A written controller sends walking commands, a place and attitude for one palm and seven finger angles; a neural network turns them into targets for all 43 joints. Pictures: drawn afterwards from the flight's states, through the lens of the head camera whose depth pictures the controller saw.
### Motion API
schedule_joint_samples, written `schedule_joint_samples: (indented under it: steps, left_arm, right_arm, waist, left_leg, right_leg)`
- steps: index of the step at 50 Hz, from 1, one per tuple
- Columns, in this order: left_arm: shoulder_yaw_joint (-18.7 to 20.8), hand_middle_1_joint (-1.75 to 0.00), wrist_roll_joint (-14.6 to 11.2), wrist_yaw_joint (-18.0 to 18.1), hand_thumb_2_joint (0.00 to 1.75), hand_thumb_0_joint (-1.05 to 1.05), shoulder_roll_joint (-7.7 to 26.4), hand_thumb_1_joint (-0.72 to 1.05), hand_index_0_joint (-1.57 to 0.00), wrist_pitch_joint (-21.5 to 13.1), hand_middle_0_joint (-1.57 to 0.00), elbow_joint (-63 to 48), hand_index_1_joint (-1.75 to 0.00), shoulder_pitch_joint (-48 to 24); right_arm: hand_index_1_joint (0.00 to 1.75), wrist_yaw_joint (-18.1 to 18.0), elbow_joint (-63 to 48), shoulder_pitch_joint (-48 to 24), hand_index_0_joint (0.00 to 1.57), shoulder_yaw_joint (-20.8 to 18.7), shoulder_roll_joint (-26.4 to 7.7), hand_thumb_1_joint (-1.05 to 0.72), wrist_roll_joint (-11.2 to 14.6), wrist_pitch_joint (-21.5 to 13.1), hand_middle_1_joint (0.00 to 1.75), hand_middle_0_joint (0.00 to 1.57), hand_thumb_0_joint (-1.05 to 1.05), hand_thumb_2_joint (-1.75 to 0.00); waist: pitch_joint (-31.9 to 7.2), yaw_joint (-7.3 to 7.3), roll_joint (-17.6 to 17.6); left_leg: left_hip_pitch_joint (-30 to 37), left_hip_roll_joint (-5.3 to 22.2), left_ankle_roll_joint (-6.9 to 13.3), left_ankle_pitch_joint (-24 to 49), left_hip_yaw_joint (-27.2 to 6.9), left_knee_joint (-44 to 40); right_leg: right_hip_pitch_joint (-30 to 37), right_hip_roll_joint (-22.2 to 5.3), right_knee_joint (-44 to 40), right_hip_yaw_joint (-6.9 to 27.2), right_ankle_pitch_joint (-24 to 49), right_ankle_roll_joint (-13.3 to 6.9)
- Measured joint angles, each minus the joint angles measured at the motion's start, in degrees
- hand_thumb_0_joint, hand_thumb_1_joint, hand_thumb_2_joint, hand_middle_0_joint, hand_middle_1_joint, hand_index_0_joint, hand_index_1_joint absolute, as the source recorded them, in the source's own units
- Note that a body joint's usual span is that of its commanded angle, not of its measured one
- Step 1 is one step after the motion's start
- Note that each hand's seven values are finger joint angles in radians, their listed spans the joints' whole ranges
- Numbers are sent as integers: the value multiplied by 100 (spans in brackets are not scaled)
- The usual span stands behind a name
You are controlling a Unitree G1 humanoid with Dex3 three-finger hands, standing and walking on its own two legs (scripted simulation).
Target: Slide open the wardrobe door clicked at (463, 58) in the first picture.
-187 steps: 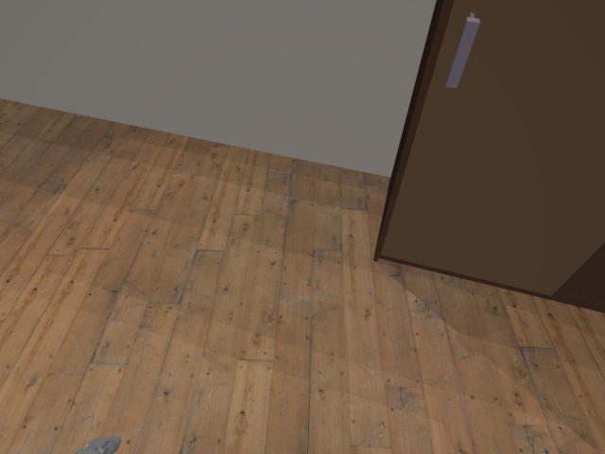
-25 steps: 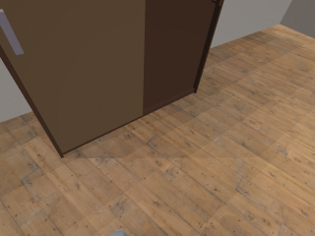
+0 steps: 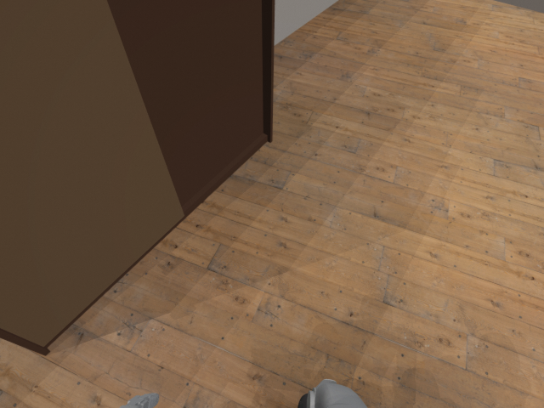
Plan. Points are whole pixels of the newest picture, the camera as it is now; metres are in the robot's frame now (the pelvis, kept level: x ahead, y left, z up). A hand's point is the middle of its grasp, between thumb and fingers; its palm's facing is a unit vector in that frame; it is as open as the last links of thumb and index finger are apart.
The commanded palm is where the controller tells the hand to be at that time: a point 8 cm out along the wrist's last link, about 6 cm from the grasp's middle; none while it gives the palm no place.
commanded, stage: turn to face it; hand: left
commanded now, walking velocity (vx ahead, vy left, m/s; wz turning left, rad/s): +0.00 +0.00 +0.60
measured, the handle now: out of the picture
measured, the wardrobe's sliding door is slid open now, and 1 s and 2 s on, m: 0.00 0.00 0.00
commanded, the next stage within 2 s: take the last steps up to it in 1.48 s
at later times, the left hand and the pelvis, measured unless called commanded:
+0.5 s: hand out of the picture +0.09 +0.24 -0.19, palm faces +0.28 -0.94 -0.21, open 7.3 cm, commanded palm none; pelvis +0.06 +0.02 -0.01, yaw +15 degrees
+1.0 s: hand out of the picture +0.05 +0.17 -0.13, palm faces +0.51 -0.81 -0.29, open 7.4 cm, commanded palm none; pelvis +0.07 -0.05 +0.01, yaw +32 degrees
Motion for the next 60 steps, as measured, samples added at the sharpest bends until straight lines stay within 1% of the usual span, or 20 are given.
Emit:
schedule_joint_samples:
  steps: [1, 2, 5, 7, 9, 13, 19, 20, 21, 24, 26, 28, 35, 41, 43, 45, 48, 51, 55, 60]
  left_arm:
    - [-44, -30, 8, 21, 90, 1, -8, 91, -19, -85, -20, -17, -30, -36]
    - [-80, -30, 18, 60, 90, 1, -21, 91, -19, -203, -20, -8, -30, -83]
    - [-213, -30, -51, 153, 90, 1, -170, 91, -20, -419, -20, 58, -30, -243]
    - [-273, -30, -68, 207, 90, 0, -248, 91, -20, -412, -20, 70, -30, -259]
    - [-306, -30, -67, 251, 90, 0, -312, 91, -20, -358, -20, 85, -30, -235]
    - [-251, -30, -78, 297, 90, -1, -335, 92, -20, -267, -21, 29, -30, -162]
    - [-139, -30, -30, 283, 90, -1, -71, 91, -20, -159, -21, -98, -30, -39]
    - [-115, -30, -46, 275, 90, 0, -14, 91, -20, -132, -21, -120, -30, 16]
    - [-84, -30, -72, 260, 90, 0, 56, 91, -20, -91, -21, -144, -30, 80]
    - [15, -30, -79, 259, 90, 0, 297, 91, -20, 103, -21, -119, -30, 189]
    - [68, -30, -71, 239, 90, 0, 401, 91, -20, 148, -20, -78, -30, 219]
    - [95, -30, -78, 208, 90, 1, 478, 91, -20, 131, -20, -85, -30, 255]
    - [76, -30, -127, 204, 90, 1, 551, 91, -19, 128, -20, -192, -30, 291]
    - [-43, -30, -177, 213, 90, 1, 386, 91, -19, 76, -20, -353, -30, 136]
    - [-99, -30, -174, 208, 90, 1, 333, 91, -20, -14, -20, -469, -30, 157]
    - [-164, -30, -115, 228, 90, 1, 208, 91, -20, -92, -20, -516, -30, 169]
    - [-247, -30, -94, 231, 90, 1, 56, 91, -20, -96, -20, -557, -30, 296]
    - [-286, -30, -77, 243, 90, 1, -15, 91, -20, -105, -21, -523, -30, 399]
    - [-325, -30, -58, 233, 90, 1, -30, 91, -20, -142, -21, -480, -30, 512]
    - [-284, -30, -19, 217, 90, 1, 92, 91, -20, -134, -21, -377, -30, 655]
  right_arm:
    - [30, 10, 45, 78, 20, 4, 9, -91, 16, 12, 30, 20, 0, -90]
    - [30, 25, 108, 131, 20, 11, 20, -91, 47, 35, 30, 20, 0, -90]
    - [30, 10, 220, 15, 20, 35, -14, -91, 129, 232, 30, 20, 0, -90]
    - [30, 6, 218, -102, 20, 29, -9, -91, 127, 333, 30, 20, 0, -90]
    - [30, 25, 151, -251, 20, 5, -24, -91, 114, 403, 30, 20, 0, -90]
    - [30, 93, -118, -520, 20, -43, -86, -91, 80, 450, 30, 20, 0, -90]
    - [30, 172, -505, -842, 20, -119, -307, -92, 47, 428, 30, 20, 1, -90]
    - [30, 189, -586, -860, 20, -129, -366, -92, 40, 400, 30, 20, 0, -90]
    - [30, 199, -654, -880, 20, -145, -413, -92, 26, 360, 30, 20, 0, -90]
    - [30, 162, -795, -981, 20, -130, -452, -92, -4, 264, 30, 20, 0, -90]
    - [30, 115, -839, -977, 20, -109, -471, -92, -4, 236, 30, 20, 0, -90]
    - [30, 92, -842, -966, 20, -83, -482, -91, 5, 233, 30, 20, 0, -90]
    - [30, 130, -861, -987, 20, -64, -506, -91, 28, 286, 30, 20, 0, -90]
    - [30, 184, -882, -1067, 20, -139, -594, -91, 18, 418, 30, 20, 0, -90]
    - [30, 204, -905, -1052, 20, -181, -635, -91, 47, 472, 30, 20, 0, -90]
    - [30, 215, -892, -1092, 20, -252, -722, -91, 64, 542, 30, 20, 0, -90]
    - [30, 255, -837, -1114, 20, -320, -821, -91, 22, 648, 30, 20, 0, -90]
    - [30, 297, -809, -1137, 20, -324, -856, -91, 16, 649, 30, 20, 0, -90]
    - [30, 307, -759, -1180, 20, -291, -836, -91, 30, 689, 30, 20, 0, -90]
    - [30, 294, -720, -1350, 20, -207, -784, -91, 62, 695, 30, 19, 0, -90]
  waist:
    - [-29, -28, 11]
    - [-70, -27, 20]
    - [-33, -41, 193]
    - [-92, -6, 183]
    - [-174, 11, 166]
    - [-319, 40, 95]
    - [-305, 190, -103]
    - [-302, 207, -116]
    - [-318, 215, -154]
    - [-274, 218, -253]
    - [-253, 219, -217]
    - [-232, 254, -194]
    - [-184, 287, -25]
    - [-153, 192, 192]
    - [-209, 203, 216]
    - [-182, 213, 334]
    - [-221, 219, 364]
    - [-211, 197, 302]
    - [-161, 236, 147]
    - [-77, 393, -21]
  left_leg:
    - [-49, 51, -55, -162, -35, 255]
    - [-206, 119, -74, -300, -150, 663]
    - [-909, 6, -59, -902, -1230, 2187]
    - [-1312, -141, -67, -883, -1633, 2877]
    - [-1640, -204, -87, -676, -1802, 3155]
    - [-2028, -210, -119, -317, -1771, 2960]
    - [-1799, -237, -87, 86, -1474, 1515]
    - [-1650, -254, -64, 397, -1440, 1084]
    - [-1623, -318, 97, 446, -1439, 944]
    - [-1752, -452, 406, 363, -1493, 1082]
    - [-1682, -514, 413, 510, -1593, 822]
    - [-1547, -598, 421, 722, -1675, 452]
    - [-1304, -780, 389, 1185, -2041, -271]
    - [-1476, -890, 218, 1241, -2461, -99]
    - [-1646, -976, 118, 1173, -2592, 154]
    - [-1959, -1012, 38, 351, -2650, 1005]
    - [-2470, -1009, -34, -42, -2481, 2824]
    - [-2620, -821, -168, 198, -2305, 3658]
    - [-2400, -623, -280, 126, -2184, 3414]
    - [-1869, -528, -252, -179, -1992, 2242]
  right_leg:
    - [264, 33, -412, -39, 329, -40]
    - [396, 50, -548, -78, 179, -179]
    - [503, 89, -281, -267, -271, -440]
    - [700, 52, -422, -361, -286, -427]
    - [879, 16, -631, -465, -243, -411]
    - [1094, -104, -895, -719, -211, -343]
    - [1136, -394, -576, -1092, -474, -150]
    - [1090, -457, -385, -1141, -584, -99]
    - [974, -545, -116, -1128, -726, -32]
    - [317, -376, 1445, -285, -1714, 193]
    - [-22, -222, 2274, 89, -1526, 276]
    - [-180, -174, 2568, 300, -1207, 344]
    - [40, -91, 1740, 592, -1121, 480]
    - [674, 121, 239, 605, -1100, 401]
    - [1073, 148, -708, 539, -587, 290]
    - [1097, 139, -672, 375, -436, -35]
    - [1252, 6, -728, 135, -541, -181]
    - [1428, -105, -934, -78, -463, -191]
    - [1534, -268, -1040, -354, -425, -188]
    - [1471, -452, -950, -641, -458, -117]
